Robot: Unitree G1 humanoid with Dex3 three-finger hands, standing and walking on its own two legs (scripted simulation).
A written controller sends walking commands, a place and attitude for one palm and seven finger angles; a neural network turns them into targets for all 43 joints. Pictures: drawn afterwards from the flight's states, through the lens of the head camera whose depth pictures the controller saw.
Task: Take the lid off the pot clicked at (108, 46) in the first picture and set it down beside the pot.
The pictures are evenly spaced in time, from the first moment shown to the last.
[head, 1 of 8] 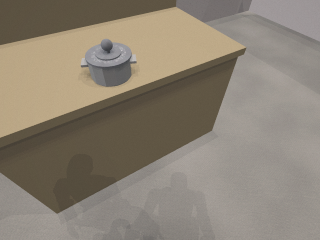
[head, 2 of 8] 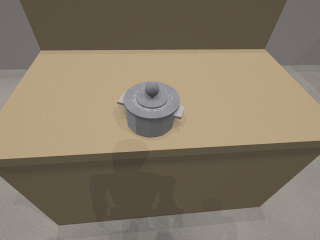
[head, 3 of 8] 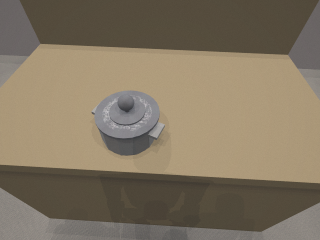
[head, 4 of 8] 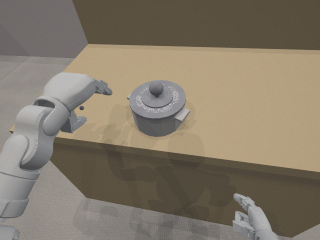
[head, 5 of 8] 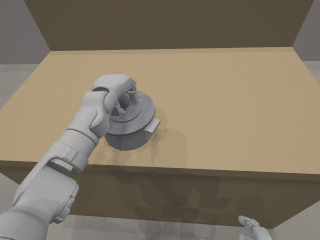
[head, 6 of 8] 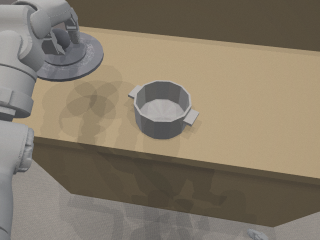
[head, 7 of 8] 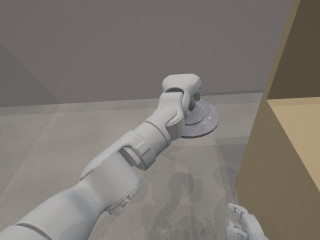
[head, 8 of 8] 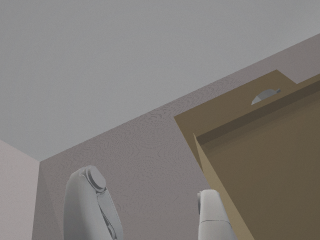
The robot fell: yes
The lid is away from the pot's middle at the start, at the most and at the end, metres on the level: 0.00 1.04 0.59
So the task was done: no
